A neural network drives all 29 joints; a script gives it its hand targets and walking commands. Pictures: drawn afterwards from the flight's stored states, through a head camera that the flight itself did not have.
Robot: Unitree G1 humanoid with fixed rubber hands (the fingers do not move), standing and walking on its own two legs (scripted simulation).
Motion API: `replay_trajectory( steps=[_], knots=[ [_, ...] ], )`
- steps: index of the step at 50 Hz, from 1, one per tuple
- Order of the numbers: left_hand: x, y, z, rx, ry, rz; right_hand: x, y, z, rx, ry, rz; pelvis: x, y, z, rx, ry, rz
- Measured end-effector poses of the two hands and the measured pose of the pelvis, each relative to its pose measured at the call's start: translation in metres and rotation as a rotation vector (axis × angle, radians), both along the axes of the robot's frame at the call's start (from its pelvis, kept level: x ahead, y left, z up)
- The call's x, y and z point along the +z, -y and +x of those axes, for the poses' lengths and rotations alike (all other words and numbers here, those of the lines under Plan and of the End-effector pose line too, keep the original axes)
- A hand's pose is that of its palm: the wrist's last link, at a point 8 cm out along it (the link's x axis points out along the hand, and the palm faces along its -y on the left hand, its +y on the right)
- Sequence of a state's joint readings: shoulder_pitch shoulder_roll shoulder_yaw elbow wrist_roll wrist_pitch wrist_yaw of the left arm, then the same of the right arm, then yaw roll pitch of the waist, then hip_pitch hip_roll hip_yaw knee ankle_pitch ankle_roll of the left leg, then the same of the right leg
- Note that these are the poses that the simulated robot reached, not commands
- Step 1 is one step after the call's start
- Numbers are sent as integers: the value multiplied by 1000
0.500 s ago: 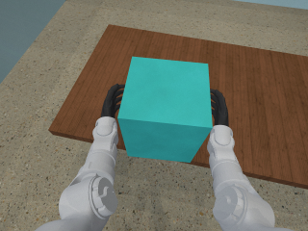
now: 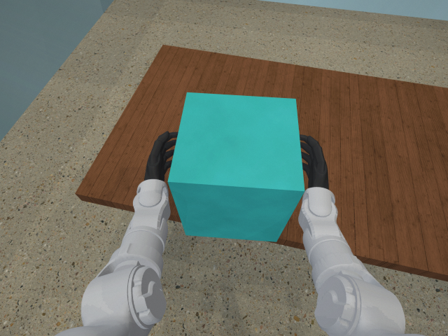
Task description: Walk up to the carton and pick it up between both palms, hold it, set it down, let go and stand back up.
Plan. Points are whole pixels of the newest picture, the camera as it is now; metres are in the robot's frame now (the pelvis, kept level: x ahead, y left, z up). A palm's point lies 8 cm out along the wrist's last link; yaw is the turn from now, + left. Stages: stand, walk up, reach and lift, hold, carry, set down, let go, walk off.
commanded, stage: reach and lift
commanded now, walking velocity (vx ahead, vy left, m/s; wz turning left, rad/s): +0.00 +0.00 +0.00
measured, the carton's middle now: (235, 173) +0.43 +0.01 -0.03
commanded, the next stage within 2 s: none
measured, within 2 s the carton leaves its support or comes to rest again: leaves its support in 0.24 s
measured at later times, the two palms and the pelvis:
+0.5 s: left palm (152, 176) +0.37 +0.16 +0.06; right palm (328, 182) +0.36 -0.14 +0.07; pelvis -0.02 +0.00 +0.00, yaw +0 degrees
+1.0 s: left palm (144, 168) +0.35 +0.16 +0.11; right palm (340, 176) +0.35 -0.14 +0.11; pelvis -0.03 +0.00 +0.00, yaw +0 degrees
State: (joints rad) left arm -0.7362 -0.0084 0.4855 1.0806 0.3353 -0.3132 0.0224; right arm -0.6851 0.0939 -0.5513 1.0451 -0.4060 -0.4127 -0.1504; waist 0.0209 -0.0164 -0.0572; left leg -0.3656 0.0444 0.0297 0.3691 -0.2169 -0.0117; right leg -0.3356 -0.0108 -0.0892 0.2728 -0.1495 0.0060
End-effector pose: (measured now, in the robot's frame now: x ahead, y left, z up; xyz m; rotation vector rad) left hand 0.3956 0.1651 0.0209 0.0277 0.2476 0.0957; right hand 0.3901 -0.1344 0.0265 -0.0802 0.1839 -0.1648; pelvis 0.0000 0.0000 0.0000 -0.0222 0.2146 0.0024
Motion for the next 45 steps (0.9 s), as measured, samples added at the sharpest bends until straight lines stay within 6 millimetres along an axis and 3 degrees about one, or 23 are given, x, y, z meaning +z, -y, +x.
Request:
replay_trajectory(
  steps=[14,32,45],
  knots=[
    [6,-2,-22,11,-1,-6,11,-2,-16,16,3,9,2,2,-10,12,35,-2],
    [59,6,-33,-6,34,-12,58,6,-36,-10,36,31,5,0,-31,-7,170,8],
    [84,5,-40,6,40,-6,81,5,-39,-2,48,37,5,-3,-30,-4,250,5]
  ],
)
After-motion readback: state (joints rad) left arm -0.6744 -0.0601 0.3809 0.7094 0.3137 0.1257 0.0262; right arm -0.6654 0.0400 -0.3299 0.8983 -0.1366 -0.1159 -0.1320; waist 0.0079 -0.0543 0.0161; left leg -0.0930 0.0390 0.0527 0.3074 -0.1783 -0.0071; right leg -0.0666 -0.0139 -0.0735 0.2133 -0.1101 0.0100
